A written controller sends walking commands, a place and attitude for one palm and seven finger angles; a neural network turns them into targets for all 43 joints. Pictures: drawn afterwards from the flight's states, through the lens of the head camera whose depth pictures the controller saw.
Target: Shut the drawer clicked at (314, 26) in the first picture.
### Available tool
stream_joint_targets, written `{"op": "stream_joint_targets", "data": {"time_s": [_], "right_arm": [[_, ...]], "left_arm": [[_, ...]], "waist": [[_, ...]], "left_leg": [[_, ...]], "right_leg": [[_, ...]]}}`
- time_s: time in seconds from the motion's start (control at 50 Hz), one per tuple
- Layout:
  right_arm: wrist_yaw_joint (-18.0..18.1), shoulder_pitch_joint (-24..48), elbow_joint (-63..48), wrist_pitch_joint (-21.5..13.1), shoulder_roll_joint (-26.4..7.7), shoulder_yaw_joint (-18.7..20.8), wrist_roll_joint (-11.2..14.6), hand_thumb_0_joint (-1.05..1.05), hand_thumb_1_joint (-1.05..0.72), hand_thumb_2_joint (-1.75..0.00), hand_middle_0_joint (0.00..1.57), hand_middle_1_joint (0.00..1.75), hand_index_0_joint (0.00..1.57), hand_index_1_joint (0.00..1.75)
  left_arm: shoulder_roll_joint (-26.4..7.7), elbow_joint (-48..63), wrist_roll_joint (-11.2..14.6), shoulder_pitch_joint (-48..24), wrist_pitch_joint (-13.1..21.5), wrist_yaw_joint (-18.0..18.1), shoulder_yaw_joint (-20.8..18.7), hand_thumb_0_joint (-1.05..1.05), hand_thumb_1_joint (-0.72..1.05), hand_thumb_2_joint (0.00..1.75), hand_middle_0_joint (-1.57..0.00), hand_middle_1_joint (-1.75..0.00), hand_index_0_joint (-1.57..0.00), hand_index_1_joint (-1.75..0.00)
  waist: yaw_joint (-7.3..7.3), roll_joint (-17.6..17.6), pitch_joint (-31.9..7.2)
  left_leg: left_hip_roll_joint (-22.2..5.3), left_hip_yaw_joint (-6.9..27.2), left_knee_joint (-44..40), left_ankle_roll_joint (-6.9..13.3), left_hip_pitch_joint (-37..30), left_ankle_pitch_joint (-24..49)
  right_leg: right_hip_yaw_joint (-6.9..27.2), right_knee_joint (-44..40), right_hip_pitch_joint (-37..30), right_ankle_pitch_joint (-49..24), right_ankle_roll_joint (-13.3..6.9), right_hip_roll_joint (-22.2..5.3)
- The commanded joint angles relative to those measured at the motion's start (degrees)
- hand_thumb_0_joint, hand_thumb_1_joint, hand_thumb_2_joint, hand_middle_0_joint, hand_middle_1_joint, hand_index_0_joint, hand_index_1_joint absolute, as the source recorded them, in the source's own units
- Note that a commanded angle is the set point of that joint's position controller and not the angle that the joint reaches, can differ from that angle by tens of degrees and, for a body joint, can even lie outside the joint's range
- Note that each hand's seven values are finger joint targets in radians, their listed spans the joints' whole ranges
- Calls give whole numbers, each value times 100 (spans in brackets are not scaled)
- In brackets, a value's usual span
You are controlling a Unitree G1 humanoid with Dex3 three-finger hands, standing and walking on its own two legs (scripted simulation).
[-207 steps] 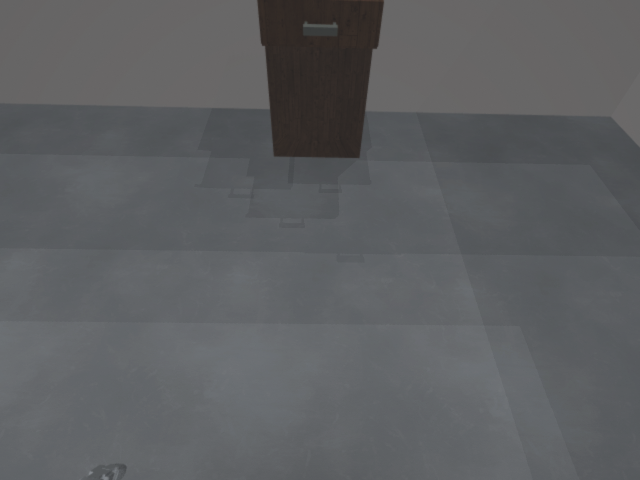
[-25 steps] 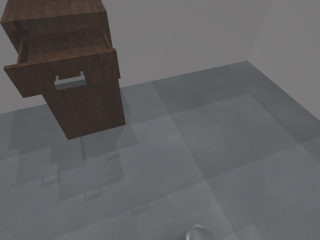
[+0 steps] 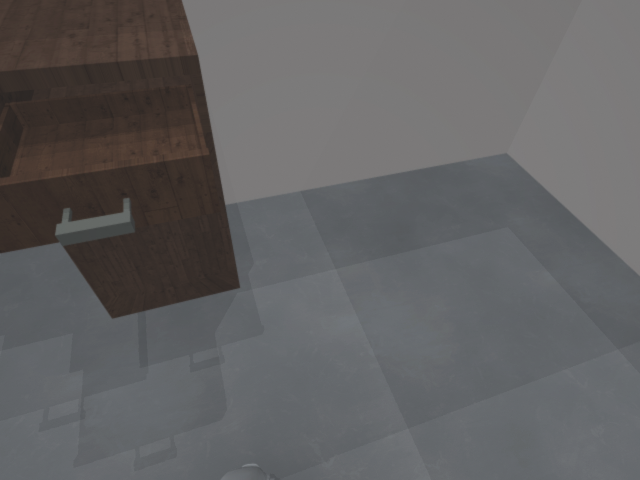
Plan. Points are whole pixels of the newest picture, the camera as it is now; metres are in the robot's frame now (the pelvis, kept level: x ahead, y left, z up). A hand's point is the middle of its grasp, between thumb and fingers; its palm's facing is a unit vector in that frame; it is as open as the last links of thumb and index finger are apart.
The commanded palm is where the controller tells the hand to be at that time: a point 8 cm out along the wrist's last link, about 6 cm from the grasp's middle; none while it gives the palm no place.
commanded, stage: turn to face it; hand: left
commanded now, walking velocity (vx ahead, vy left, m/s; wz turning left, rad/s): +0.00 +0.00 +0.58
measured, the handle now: (97, 218) +0.50 +0.41 -0.01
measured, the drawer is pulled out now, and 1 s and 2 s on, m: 0.30 0.30 0.30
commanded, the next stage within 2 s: take the last steps up to it in 0.60 s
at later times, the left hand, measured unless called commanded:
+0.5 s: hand out of the picture +0.10 +0.23 -0.16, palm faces +0.24 -0.93 -0.26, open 7.4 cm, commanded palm none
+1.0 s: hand out of the picture -0.03 +0.16 -0.16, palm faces +0.45 -0.86 -0.23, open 7.4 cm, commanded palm none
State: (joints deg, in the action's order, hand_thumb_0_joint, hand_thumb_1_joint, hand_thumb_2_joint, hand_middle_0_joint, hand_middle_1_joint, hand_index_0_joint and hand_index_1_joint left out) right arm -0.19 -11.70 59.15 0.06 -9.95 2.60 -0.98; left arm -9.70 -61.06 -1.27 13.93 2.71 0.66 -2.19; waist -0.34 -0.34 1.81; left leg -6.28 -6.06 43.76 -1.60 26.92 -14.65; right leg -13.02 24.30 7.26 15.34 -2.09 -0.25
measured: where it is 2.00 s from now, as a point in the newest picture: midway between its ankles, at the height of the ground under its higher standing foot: (283, 465)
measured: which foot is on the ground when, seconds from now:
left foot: up 0.00-0.06, down 0.08-0.58, up 0.60-1.00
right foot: down 0.00-0.08, up 0.10-0.56, down 0.58-1.00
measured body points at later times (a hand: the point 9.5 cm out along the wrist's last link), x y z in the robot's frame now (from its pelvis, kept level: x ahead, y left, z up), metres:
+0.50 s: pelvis +0.06 +0.01 +0.00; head +0.09 +0.01 +0.45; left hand +0.09 +0.28 -0.14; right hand +0.18 -0.21 -0.15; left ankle +0.09 +0.10 -0.74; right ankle +0.09 -0.13 -0.70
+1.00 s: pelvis +0.08 -0.01 +0.01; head +0.09 -0.01 +0.46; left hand -0.05 +0.20 -0.14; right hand +0.25 -0.20 -0.14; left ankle +0.02 +0.11 -0.72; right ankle +0.10 -0.12 -0.74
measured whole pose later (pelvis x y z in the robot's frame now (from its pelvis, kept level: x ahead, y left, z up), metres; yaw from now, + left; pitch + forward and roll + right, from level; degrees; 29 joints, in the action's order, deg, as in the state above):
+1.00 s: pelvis +0.08 -0.01 +0.01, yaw +21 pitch -1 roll +1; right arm -1.3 -9.8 57.7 1.8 -12.2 2.8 -1.1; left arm -11.4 -60.7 -1.7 21.1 1.5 0.2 -2.6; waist 3.7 1.0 1.8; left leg -2.2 -4.5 34.9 -0.9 14.3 -21.8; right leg -9.1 26.1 8.9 16.1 0.2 -5.7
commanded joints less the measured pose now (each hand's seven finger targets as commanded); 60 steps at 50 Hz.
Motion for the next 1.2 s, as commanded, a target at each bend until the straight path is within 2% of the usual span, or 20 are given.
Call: {"op": "stream_joint_targets", "data": {"time_s": [0.0,0.02,0.04,0.06,0.08,0.12,0.2,0.38,0.5,0.52,0.56,0.6,0.66,0.84,0.96,0.98,1.02,1.04,1.1,1.18], "right_arm": [[-61,-206,-352,-24,-318,20,-24,0,-90,-90,20,30,20,30],[-55,-536,-305,-37,-509,69,-44,0,-90,-90,20,30,20,30],[-29,-843,-355,-64,-1015,165,-84,0,-90,-90,20,30,20,30],[12,-1115,-385,-36,-1452,247,-81,0,-90,-90,20,30,20,30],[79,-1039,-356,-1,-1471,241,-45,0,-90,-90,20,30,20,30],[114,-355,-611,3,-1215,221,-37,0,-90,-90,20,30,20,30],[122,-18,-769,-85,-1037,167,-9,0,-90,-90,20,30,20,30],[93,-188,-752,43,-1121,276,-45,0,-90,-90,20,30,20,30],[58,89,-803,106,-1112,303,-23,0,-90,-90,20,30,20,30],[44,109,-816,100,-1028,283,22,0,-90,-90,20,30,20,30],[-12,45,-985,74,-469,182,82,0,-90,-90,20,30,20,30],[12,256,-898,236,-720,276,-4,0,-90,-90,20,30,20,30],[-28,11,-658,267,-642,238,7,0,-90,-90,20,30,20,30],[-135,709,-744,95,-543,121,-24,0,-90,-90,20,30,20,30],[-92,-60,-412,-75,-416,25,-6,0,-90,-90,20,30,20,30],[-40,-438,-261,-124,-597,47,0,0,-90,-90,20,30,20,30],[52,-1424,-22,-143,-1470,246,-62,0,-90,-90,20,30,20,30],[53,-1503,-22,-101,-1537,260,-47,0,-90,-90,20,30,20,30],[130,-858,-95,-211,-907,81,-26,0,-90,-90,20,30,20,30],[144,-737,-48,-346,-750,60,10,0,-90,-90,20,30,20,30]], "left_arm": [[-921,298,22,167,-88,84,-241,0,90,90,-20,-30,-20,-30],[-912,337,40,189,-125,82,-263,0,90,90,-20,-30,-20,-30],[-733,445,86,347,-177,59,-260,0,90,90,-20,-30,-20,-30],[-543,672,115,358,-198,57,-216,0,90,90,-20,-30,-20,-30],[-654,735,40,87,-275,93,-211,0,90,90,-20,-30,-20,-30],[-643,741,14,-161,-291,42,-270,0,90,90,-20,-30,-20,-30],[-564,612,8,225,-352,20,-271,0,90,90,-20,-30,-20,-30],[-551,982,27,-236,-423,76,-229,0,90,90,-20,-30,-20,-30],[-599,951,65,230,-337,122,-193,0,90,90,-20,-30,-20,-30],[-695,931,65,374,-284,140,-199,0,90,90,-20,-30,-20,-30],[-1477,1001,-47,342,-184,181,-311,0,90,90,-20,-30,-20,-30],[-1335,1085,-13,29,-186,182,-292,0,90,90,-20,-30,-20,-30],[-1032,1130,-6,-260,-172,172,-215,0,90,90,-20,-30,-20,-30],[-1166,447,-59,931,-34,41,-268,0,90,90,-20,-30,-20,-30],[-1114,203,-11,671,-74,-3,-239,0,90,90,-20,-30,-20,-30],[-977,216,21,568,-100,-19,-200,0,90,90,-20,-30,-20,-30],[-410,458,17,344,-105,-85,-54,0,90,90,-20,-30,-20,-30],[-549,666,-48,-15,-109,-71,-66,0,90,90,-20,-30,-20,-30],[-532,466,-24,-111,-112,-162,-117,0,90,90,-20,-30,-20,-30],[-380,288,-13,288,-186,-186,-93,0,90,90,-20,-30,-20,-30]], "waist": [[-24,414,135],[-181,62,-118],[-254,-1241,-380],[-310,-2156,-522],[-357,-1524,-695],[-179,-1057,-310],[36,-517,-639],[-139,-665,-478],[102,-708,-532],[195,-484,-591],[161,1605,-417],[116,1148,-154],[-70,730,36],[508,955,9],[91,907,8],[-84,438,-37],[-522,-1608,-29],[-562,-1296,224],[-230,-907,847],[78,-633,602]], "left_leg": [[107,-90,-811,71,-891,274],[99,42,-1289,143,-1493,963],[-733,1348,-1828,581,-2155,2399],[-1837,2803,-2401,1348,-2460,3492],[-1787,2999,-2649,1479,-2196,2161],[-1334,2598,-2841,1273,-1585,704],[-782,1644,-2780,1062,-1663,1498],[-749,2036,-2623,1252,-1806,1592],[-460,2125,-2187,1016,-1217,1608],[-274,1995,-1868,802,-917,1390],[919,698,-214,58,358,-1098],[708,936,1490,36,220,-1558],[528,759,2070,-87,272,-944],[371,300,325,-44,201,-1047],[580,-177,-1874,123,-1846,-266],[436,-23,-2243,151,-2654,-235],[-1550,2526,-3175,1040,-3561,-1156],[-1824,2937,-3397,1351,-3105,-1755],[-1281,1985,-3586,1211,-2214,-1051],[-867,1038,-3543,1141,-1969,360]], "right_leg": [[490,-88,313,-1958,-281,-1754],[291,722,445,-1887,-91,-1598],[28,1967,1216,-603,302,-1023],[146,3443,2052,2397,552,-362],[887,4114,2200,2370,481,-360],[1228,4457,2552,1427,481,-569],[1209,4014,2198,621,596,-560],[1166,2627,1946,943,652,-341],[1046,769,584,175,502,-116],[1151,-81,16,-342,478,-236],[3095,-896,-456,-1376,-385,-2318],[2864,-847,452,-1884,-840,-2308],[1768,-537,360,-2606,-618,-1763],[2079,-1103,-580,-253,-681,-1947],[1457,-762,573,620,-322,-1485],[1196,-370,1184,911,-129,-1253],[270,2004,2953,1612,317,-331],[657,2791,3209,1880,224,-397],[1099,3606,3202,786,203,-749],[938,3164,2577,124,333,-738]]}}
